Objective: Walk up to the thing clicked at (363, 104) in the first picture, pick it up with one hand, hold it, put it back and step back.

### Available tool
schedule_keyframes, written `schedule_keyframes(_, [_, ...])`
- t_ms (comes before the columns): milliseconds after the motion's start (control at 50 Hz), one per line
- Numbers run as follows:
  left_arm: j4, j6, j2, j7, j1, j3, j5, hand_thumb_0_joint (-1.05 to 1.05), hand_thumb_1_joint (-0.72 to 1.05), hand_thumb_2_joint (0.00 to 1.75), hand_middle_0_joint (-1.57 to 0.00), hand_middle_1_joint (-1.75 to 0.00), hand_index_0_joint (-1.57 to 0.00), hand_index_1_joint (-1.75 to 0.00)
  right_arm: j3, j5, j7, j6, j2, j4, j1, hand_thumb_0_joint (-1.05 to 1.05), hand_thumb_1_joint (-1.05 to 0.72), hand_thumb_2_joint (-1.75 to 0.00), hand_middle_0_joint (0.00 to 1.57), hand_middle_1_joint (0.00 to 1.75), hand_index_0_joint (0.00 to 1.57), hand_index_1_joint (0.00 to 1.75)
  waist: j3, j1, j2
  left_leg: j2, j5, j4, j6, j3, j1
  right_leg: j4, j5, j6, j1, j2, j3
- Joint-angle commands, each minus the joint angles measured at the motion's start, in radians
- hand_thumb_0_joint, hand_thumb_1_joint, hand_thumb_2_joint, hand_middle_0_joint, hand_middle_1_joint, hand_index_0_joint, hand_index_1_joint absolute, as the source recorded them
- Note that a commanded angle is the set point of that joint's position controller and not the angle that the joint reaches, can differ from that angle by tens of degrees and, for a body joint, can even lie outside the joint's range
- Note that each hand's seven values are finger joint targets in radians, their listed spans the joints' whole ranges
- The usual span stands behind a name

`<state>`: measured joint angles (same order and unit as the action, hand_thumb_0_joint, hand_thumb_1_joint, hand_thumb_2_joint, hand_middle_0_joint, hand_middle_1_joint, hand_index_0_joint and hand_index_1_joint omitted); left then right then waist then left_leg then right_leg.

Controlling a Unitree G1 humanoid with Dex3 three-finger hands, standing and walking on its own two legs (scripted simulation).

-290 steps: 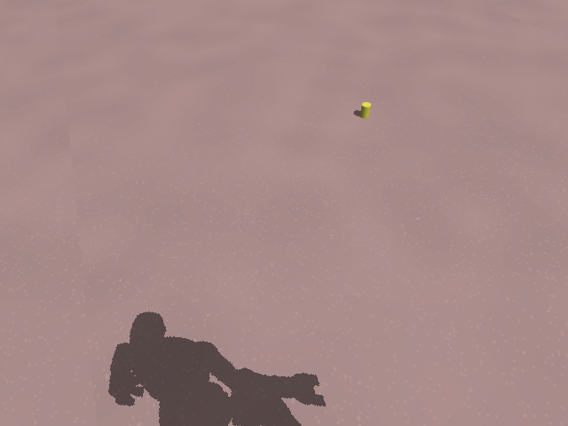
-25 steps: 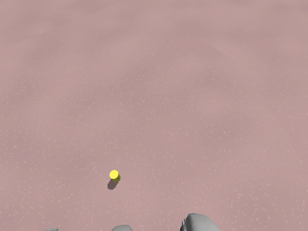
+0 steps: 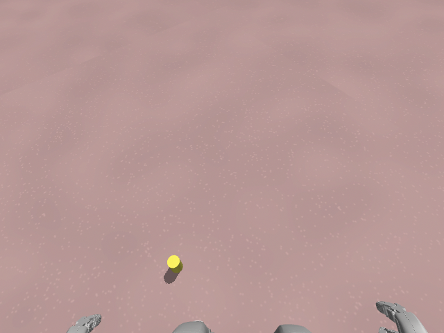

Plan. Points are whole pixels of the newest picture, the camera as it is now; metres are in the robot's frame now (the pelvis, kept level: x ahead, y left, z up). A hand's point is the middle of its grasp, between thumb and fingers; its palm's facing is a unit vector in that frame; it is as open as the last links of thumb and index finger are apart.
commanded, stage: walk up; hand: left
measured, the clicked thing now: (175, 264) +0.44 +0.27 -0.72
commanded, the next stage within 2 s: stand in 0.90 s
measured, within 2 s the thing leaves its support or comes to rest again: neither
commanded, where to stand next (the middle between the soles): +0.06 +0.02 m, yaw +2 degrees
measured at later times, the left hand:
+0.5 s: hand out of the picture +0.08 +0.27 -0.13, palm faces +0.00 -0.94 -0.34, open 7.4 cm
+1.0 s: hand out of the picture +0.10 +0.26 -0.13, palm faces +0.01 -0.94 -0.35, open 7.4 cm
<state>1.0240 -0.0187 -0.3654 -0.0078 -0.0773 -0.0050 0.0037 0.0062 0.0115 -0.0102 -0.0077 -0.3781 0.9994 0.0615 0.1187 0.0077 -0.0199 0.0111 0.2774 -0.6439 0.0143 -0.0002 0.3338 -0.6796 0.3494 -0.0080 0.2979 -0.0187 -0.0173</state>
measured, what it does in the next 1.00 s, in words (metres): stands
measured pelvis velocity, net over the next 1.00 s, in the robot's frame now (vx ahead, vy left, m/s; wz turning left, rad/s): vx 0.01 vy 0.01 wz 0.02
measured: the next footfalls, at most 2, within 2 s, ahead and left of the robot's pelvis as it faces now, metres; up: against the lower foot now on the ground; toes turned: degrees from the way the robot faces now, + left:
none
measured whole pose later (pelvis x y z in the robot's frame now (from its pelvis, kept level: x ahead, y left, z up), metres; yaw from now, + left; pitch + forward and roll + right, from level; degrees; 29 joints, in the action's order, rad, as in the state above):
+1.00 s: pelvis +0.01 +0.01 +0.02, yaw +1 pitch -1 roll +0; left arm 1.14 -0.02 -0.35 0.01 -0.07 -0.01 -0.01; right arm 0.00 -0.01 -0.02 0.00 -0.35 1.13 0.05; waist 0.04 0.00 -0.01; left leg 0.00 0.15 -0.36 0.01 0.01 0.19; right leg -0.36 0.21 0.01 0.13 -0.02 -0.04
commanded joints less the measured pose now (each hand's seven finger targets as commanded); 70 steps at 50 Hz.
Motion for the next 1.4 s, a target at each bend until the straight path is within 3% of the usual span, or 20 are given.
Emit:
schedule_keyframes(0, [-0.036,-0.026,-0.243,-0.015,0.055,-0.056,-0.008,0.00,0.90,0.90,-0.20,-0.30,-0.20,-0.30,0.052,0.000,0.007,-0.013,-0.202,-0.025,-0.016,0.00,-0.90,-0.90,0.20,0.30,0.20,0.30,-0.209,-0.015,0.079,0.085,-0.230,0.079,-0.080,0.098,-0.157,0.202,-0.252,-0.047,-0.031,-0.130,0.152])
schedule_keyframes(160, [0.001,-0.019,-0.230,-0.006,0.098,-0.051,-0.005,0.00,0.90,0.90,-0.20,-0.30,-0.20,-0.30,0.040,-0.011,-0.002,-0.007,-0.209,0.028,-0.056,0.00,-0.90,-0.90,0.20,0.30,0.20,0.30,-0.160,-0.014,0.055,0.088,-0.126,0.203,-0.059,0.111,-0.152,0.285,-0.122,-0.032,-0.047,-0.122,0.139])
schedule_keyframes(220, [0.020,-0.014,-0.221,-0.002,0.097,-0.050,-0.005,0.00,0.90,0.90,-0.20,-0.30,-0.20,-0.30,0.041,-0.013,-0.006,-0.007,-0.209,0.042,-0.073,0.00,-0.90,-0.90,0.20,0.30,0.20,0.30,-0.129,-0.009,0.024,0.098,-0.022,0.270,-0.054,0.135,-0.114,0.319,-0.040,-0.031,-0.065,-0.111,0.124])
schedule_keyframes(320, [0.034,-0.011,-0.221,0.005,0.082,-0.055,-0.008,0.00,0.90,0.90,-0.20,-0.30,-0.20,-0.30,0.042,-0.020,-0.007,-0.011,-0.208,0.055,-0.070,0.00,-0.90,-0.90,0.20,0.30,0.20,0.30,-0.121,-0.004,0.001,0.108,0.087,0.333,-0.049,0.160,-0.075,0.338,-0.009,-0.032,-0.101,-0.100,0.110])
schedule_keyframes(420, [0.049,-0.013,-0.209,0.007,0.056,-0.055,-0.006,0.00,0.90,0.90,-0.20,-0.30,-0.20,-0.30,0.043,-0.018,-0.005,-0.017,-0.204,0.057,-0.070,0.00,-0.90,-0.90,0.20,0.30,0.20,0.30,-0.149,0.004,-0.025,0.118,0.024,0.348,-0.045,0.165,-0.095,0.336,-0.086,-0.027,-0.136,-0.093,0.090])
schedule_keyframes(580, [0.048,-0.019,-0.213,0.002,0.072,-0.053,-0.009,0.00,0.90,0.90,-0.20,-0.30,-0.20,-0.30,0.046,-0.014,-0.001,-0.013,-0.196,0.068,-0.039,0.00,-0.90,-0.90,0.20,0.30,0.20,0.30,-0.158,-0.017,0.014,0.102,-0.097,0.310,-0.040,0.130,-0.128,0.368,-0.172,-0.024,-0.144,-0.112,0.099])
schedule_keyframes(740, [0.053,-0.017,-0.206,-0.001,0.061,-0.054,-0.005,0.00,0.90,0.90,-0.20,-0.30,-0.20,-0.30,0.046,-0.011,0.004,-0.013,-0.193,0.068,-0.034,0.00,-0.90,-0.90,0.20,0.30,0.20,0.30,-0.201,-0.011,0.014,0.111,-0.251,0.296,-0.043,0.117,-0.173,0.345,-0.274,-0.017,-0.180,-0.116,0.083])
schedule_keyframes(840, [0.053,-0.014,-0.204,-0.002,0.053,-0.052,-0.007,0.00,0.90,0.90,-0.20,-0.30,-0.20,-0.30,0.046,-0.010,0.003,-0.009,-0.189,0.061,-0.056,0.00,-0.90,-0.90,0.20,0.30,0.20,0.30,-0.174,-0.007,0.021,0.108,-0.250,0.294,-0.042,0.113,-0.175,0.364,-0.266,-0.014,-0.163,-0.118,0.082])
schedule_keyframes(860, [0.054,-0.014,-0.206,-0.002,0.062,-0.053,-0.008,0.00,0.90,0.90,-0.20,-0.30,-0.20,-0.30,0.045,-0.010,0.002,-0.007,-0.185,0.062,-0.052,0.00,-0.90,-0.90,0.20,0.30,0.20,0.30,-0.161,-0.012,0.027,0.104,-0.229,0.300,-0.039,0.116,-0.164,0.369,-0.250,-0.013,-0.163,-0.119,0.082])
schedule_keyframes(880, [0.072,-0.012,-0.185,0.002,0.045,-0.044,-0.011,0.00,0.90,0.90,-0.20,-0.30,-0.20,-0.30,0.033,-0.028,0.005,-0.015,-0.162,0.077,-0.030,0.00,-0.90,-0.90,0.20,0.30,0.20,0.30,-0.189,-0.018,0.042,0.120,-0.128,0.361,-0.036,0.133,-0.193,0.389,-0.137,-0.008,-0.157,-0.110,0.083])
schedule_keyframes(920, [0.069,-0.011,-0.185,0.005,0.051,-0.044,-0.014,0.00,0.90,0.90,-0.20,-0.30,-0.20,-0.30,0.038,-0.031,0.006,-0.020,-0.186,0.075,-0.050,0.00,-0.90,-0.90,0.20,0.30,0.20,0.30,-0.167,-0.012,0.013,0.125,-0.071,0.386,-0.038,0.150,-0.155,0.387,-0.146,-0.006,-0.176,-0.105,0.079])
schedule_keyframes(1020, [0.072,-0.023,-0.194,0.004,0.040,-0.043,-0.012,0.00,0.90,0.90,-0.20,-0.30,-0.20,-0.30,0.035,-0.026,0.007,-0.031,-0.175,0.077,-0.054,0.00,-0.90,-0.90,0.20,0.30,0.20,0.30,-0.158,-0.011,0.025,0.118,-0.234,0.359,-0.031,0.124,-0.197,0.406,-0.218,-0.003,-0.178,-0.121,0.086])
schedule_keyframes(1100, [0.072,-0.021,-0.190,0.004,0.033,-0.042,-0.014,0.00,0.90,0.90,-0.20,-0.30,-0.20,-0.30,0.038,-0.023,0.009,-0.032,-0.181,0.083,-0.057,0.00,-0.90,-0.90,0.20,0.30,0.20,0.30,-0.149,-0.011,0.011,0.118,-0.198,0.365,-0.029,0.124,-0.204,0.418,-0.205,-0.003,-0.173,-0.119,0.086])
schedule_keyframes(1300, [0.069,-0.021,-0.187,0.001,0.017,-0.046,-0.012,0.00,0.90,0.90,-0.20,-0.30,-0.20,-0.30,0.034,-0.020,0.017,-0.035,-0.181,0.089,-0.050,0.00,-0.90,-0.90,0.20,0.30,0.20,0.30,-0.201,-0.007,0.016,0.129,-0.367,0.337,-0.029,0.101,-0.258,0.405,-0.370,-0.004,-0.232,-0.127,0.082])
schedule_keyframes(1380, [0.069,-0.019,-0.184,0.000,0.029,-0.045,-0.010,0.00,0.90,0.90,-0.20,-0.30,-0.20,-0.30,0.027,-0.019,0.017,-0.031,-0.174,0.094,-0.037,0.00,-0.90,-0.90,0.20,0.30,0.20,0.30,-0.177,-0.015,0.022,0.123,-0.336,0.353,-0.022,0.100,-0.234,0.412,-0.348,0.000,-0.234,-0.122,0.077])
